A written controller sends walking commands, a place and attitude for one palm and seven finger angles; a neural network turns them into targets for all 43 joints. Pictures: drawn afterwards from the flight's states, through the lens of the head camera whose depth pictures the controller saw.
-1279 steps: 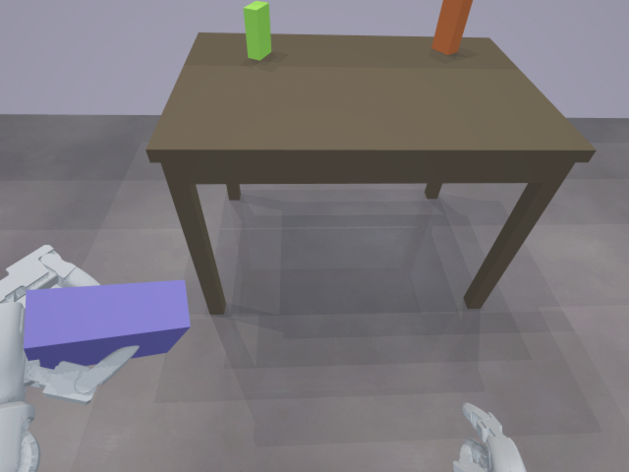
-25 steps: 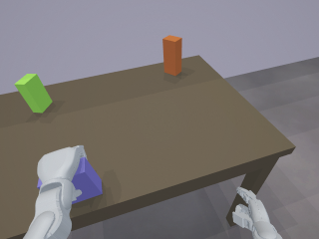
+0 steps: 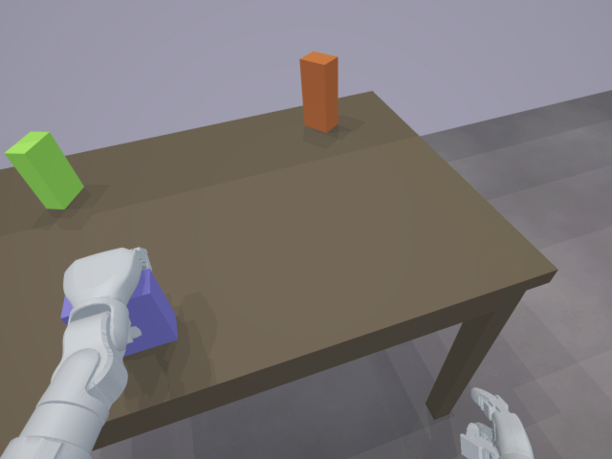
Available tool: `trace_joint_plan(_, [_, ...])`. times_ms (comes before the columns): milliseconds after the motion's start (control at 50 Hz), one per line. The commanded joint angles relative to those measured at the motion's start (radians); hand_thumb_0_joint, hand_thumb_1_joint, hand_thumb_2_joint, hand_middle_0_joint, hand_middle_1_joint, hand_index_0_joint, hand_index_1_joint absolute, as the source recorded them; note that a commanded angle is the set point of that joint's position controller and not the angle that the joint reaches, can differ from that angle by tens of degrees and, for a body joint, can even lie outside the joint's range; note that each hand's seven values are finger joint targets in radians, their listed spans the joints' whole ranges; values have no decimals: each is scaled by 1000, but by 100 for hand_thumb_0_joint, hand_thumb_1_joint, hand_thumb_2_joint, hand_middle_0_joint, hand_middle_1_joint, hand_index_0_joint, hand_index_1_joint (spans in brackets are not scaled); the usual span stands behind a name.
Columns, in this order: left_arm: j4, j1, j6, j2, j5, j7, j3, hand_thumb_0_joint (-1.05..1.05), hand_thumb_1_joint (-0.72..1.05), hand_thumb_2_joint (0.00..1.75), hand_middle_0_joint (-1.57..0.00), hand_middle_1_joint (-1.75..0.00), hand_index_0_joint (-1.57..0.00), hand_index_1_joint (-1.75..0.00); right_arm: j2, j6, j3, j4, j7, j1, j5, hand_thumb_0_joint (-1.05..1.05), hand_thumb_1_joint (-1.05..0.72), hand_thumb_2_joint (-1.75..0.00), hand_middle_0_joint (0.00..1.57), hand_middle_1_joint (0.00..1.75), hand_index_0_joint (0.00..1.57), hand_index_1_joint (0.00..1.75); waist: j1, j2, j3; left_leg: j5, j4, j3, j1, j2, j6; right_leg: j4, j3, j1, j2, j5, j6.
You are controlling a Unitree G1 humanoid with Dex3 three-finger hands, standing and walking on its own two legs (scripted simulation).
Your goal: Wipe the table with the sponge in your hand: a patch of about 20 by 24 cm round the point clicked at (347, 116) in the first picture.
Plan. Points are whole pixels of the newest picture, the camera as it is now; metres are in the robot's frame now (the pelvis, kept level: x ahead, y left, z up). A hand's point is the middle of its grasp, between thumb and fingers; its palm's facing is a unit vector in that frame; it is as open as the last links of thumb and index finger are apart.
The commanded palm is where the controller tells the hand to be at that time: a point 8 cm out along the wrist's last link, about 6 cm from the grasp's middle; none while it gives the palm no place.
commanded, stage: wipe forward along the first lane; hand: left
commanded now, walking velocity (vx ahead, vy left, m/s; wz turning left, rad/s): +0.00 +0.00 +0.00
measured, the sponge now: (131, 324) +0.28 +0.31 +0.01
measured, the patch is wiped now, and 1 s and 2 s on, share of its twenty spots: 0.15 0.25 0.40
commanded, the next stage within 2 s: slide across to the middle lane in 1.04 s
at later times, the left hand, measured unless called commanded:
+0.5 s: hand (125, 270) +0.34 +0.33 +0.06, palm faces -0.07 -0.01 -1.00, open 8.9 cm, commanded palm +0.32 +0.32 +0.09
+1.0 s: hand (128, 248) +0.38 +0.35 +0.06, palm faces -0.09 +0.01 -1.00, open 9.0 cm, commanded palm +0.36 +0.33 +0.09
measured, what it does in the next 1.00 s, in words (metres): stands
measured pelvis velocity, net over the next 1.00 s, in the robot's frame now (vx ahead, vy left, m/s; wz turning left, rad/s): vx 0.01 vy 0.03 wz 0.00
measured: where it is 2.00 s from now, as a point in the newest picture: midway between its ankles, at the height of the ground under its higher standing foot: outside the picture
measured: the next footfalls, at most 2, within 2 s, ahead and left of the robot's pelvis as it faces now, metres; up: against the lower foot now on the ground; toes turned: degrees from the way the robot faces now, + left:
none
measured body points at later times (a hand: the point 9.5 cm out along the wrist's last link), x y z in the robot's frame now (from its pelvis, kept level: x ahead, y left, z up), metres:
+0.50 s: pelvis +0.00 +0.01 +0.00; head +0.01 -0.01 +0.45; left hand +0.33 +0.32 +0.11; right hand +0.18 -0.23 -0.12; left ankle +0.03 +0.12 -0.74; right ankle +0.00 -0.09 -0.74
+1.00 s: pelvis +0.01 +0.03 -0.01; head +0.03 +0.01 +0.44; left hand +0.38 +0.34 +0.11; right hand +0.15 -0.23 -0.13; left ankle +0.03 +0.12 -0.74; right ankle +0.00 -0.09 -0.74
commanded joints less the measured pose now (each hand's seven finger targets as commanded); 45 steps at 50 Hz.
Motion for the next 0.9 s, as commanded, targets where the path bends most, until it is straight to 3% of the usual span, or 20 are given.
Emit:
trace_joint_plan(0, [-9, -232, -5, 239, 20, 26, 117, 0, 10, 130, -120, -160, -120, -160, -131, -46, -45, -148, -5, -154, -4, 0, -90, -90, 20, 30, 20, 30, -18, -118, -142, 43, -34, -16, 48, -44, 45, -111, 113, -3, -25, 138, -10])
trace_joint_plan(60, [36, -268, -11, 174, 21, 18, 56, 0, 10, 130, -120, -160, -120, -160, -125, -41, -45, -158, -3, -139, 3, 0, -90, -90, 20, 30, 20, 30, -36, -142, -151, 45, -21, -6, 26, -44, 48, -102, 95, -9, -31, 164, 0])
trace_joint_plan(100, [56, -258, -19, 253, 27, 20, 124, 0, 10, 130, -120, -160, -120, -160, -140, -35, -50, -149, -2, -128, -1, 0, -90, -90, 20, 30, 20, 30, -24, -127, -170, 55, -17, -12, 21, -44, 48, -94, 112, 0, -26, 175, -8])
trace_joint_plan(160, [66, -272, -32, 205, 23, 19, 86, 0, 10, 130, -120, -160, -120, -160, -131, -33, -52, -162, 2, -115, 3, 0, -90, -90, 20, 30, 20, 30, -34, -135, -184, 72, -6, -4, 15, -40, 51, -82, 88, 2, -33, 213, 0])
trace_joint_plan(200, [93, -272, -35, 286, 21, 23, 154, 0, 10, 130, -120, -160, -120, -160, -146, -27, -55, -153, 1, -109, 2, 0, -90, -90, 20, 30, 20, 30, -25, -136, -170, 61, -9, -11, -1, -41, 51, -86, 106, 3, -29, 196, -5])
trace_joint_plan(220, [83, -301, -39, 225, 23, 22, 95, 0, 10, 130, -120, -160, -120, -160, -136, -25, -53, -161, 1, -103, 5, 0, -90, -90, 20, 30, 20, 30, -39, -118, -178, 66, -8, -3, 0, -41, 53, -80, 83, 0, -32, 200, -1])
trace_joint_plan(260, [104, -322, -44, 209, 25, 24, 80, 0, 10, 130, -120, -160, -120, -160, -135, -26, -53, -162, 3, -100, 7, 0, -90, -90, 20, 30, 20, 30, -45, -126, -153, 51, -12, -6, 1, -36, 52, -90, 80, -34, -31, 169, -1])
trace_joint_plan(300, [116, -362, -48, 265, 33, 29, 121, 0, 10, 130, -120, -160, -120, -160, -144, -24, -56, -152, 2, -94, 7, 0, -90, -90, 20, 30, 20, 30, -42, -103, -153, 43, -14, -13, 3, -35, 52, -91, 85, -50, -26, 140, -7])
trace_joint_plan(360, [149, -398, -49, 194, 45, 34, 56, 0, 10, 130, -120, -160, -120, -160, -135, -20, -57, -156, 5, -79, 9, 0, -90, -90, 20, 30, 20, 30, -54, -107, -163, 38, -14, -12, 14, -30, 51, -90, 57, -77, -26, 110, -5])
trace_joint_plan(400, [165, -422, -52, 249, 45, 41, 100, 0, 10, 130, -120, -160, -120, -160, -144, -16, -58, -147, 4, -74, 8, 0, -90, -90, 20, 30, 20, 30, -47, -94, -182, 30, -20, -18, 15, -28, 49, -87, 61, -74, -22, 92, -10])
trace_joint_plan(420, [162, -445, -55, 195, 44, 42, 51, 0, 10, 130, -120, -160, -120, -160, -136, -16, -59, -155, 3, -64, 9, 0, -90, -90, 20, 30, 20, 30, -60, -106, -203, 38, -12, -10, 20, -27, 54, -82, 43, -67, -25, 104, -3])
trace_joint_plan(460, [197, -453, -56, 196, 48, 47, 52, 0, 10, 130, -120, -160, -120, -160, -137, -12, -57, -151, 5, -62, 11, 0, -90, -90, 20, 30, 20, 30, -62, -112, -201, 44, -12, -13, 15, -24, 50, -79, 43, -77, -26, 114, -4])
trace_joint_plan(500, [218, -445, -57, 274, 47, 55, 123, 0, 10, 130, -120, -160, -120, -160, -151, -5, -61, -140, 5, -55, 7, 0, -90, -90, 20, 30, 20, 30, -48, -116, -219, 54, -10, -16, 10, -22, 49, -75, 50, -63, -23, 132, -8])
trace_joint_plan(560, [238, -492, -57, 192, 53, 56, 48, 0, 10, 130, -120, -160, -120, -160, -138, -1, -58, -147, 11, -49, 11, 0, -90, -90, 20, 30, 20, 30, -68, -120, -211, 64, -7, -14, 14, -19, 49, -71, 31, -85, -26, 139, -3])
trace_joint_plan(600, [263, -484, -55, 293, 62, 62, 130, 0, 10, 130, -120, -160, -120, -160, -152, 6, -59, -137, 10, -45, 6, 0, -90, -90, 20, 30, 20, 30, -52, -103, -216, 72, -7, -24, 6, -20, 48, -69, 42, -75, -22, 141, -11])
trace_joint_plan(660, [293, -562, -56, 218, 69, 58, 49, 0, 10, 130, -120, -160, -120, -160, -140, 9, -54, -140, 12, -33, 11, 0, -90, -90, 20, 30, 20, 30, -82, -105, -199, 58, -7, -24, 7, -16, 49, -70, 21, -111, -24, 114, -4])
trace_joint_plan(700, [312, -593, -59, 268, 77, 60, 87, 0, 10, 130, -120, -160, -120, -160, -150, 12, -57, -131, 13, -27, 9, 0, -90, -90, 20, 30, 20, 30, -75, -66, -190, 48, -11, -32, 12, -13, 46, -67, 23, -133, -20, 91, -13])
trace_joint_plan(720, [306, -610, -63, 207, 81, 58, 28, 0, 10, 130, -120, -160, -120, -160, -140, 13, -57, -138, 14, -15, 9, 0, -90, -90, 20, 30, 20, 30, -85, -56, -219, 64, -4, -30, 29, -14, 48, -59, 10, -131, -20, 100, -12])
trace_joint_plan(800, [359, -638, -77, 269, 84, 62, 84, 0, 10, 130, -120, -160, -120, -160, -152, 19, -60, -126, 14, 3, 5, 0, -90, -90, 20, 30, 20, 30, -80, -82, -242, 78, 1, -38, 22, -8, 45, -55, 15, -129, -18, 119, -15])
trace_joint_plan(880, [380, -633, -94, 223, 83, 70, 53, 0, 10, 130, -120, -160, -120, -160, -145, 25, -67, -128, 21, 23, 4, 0, -90, -90, 20, 30, 20, 30, -86, -100, -279, 128, 21, -30, 30, -6, 46, -45, 10, -117, -21, 178, -11])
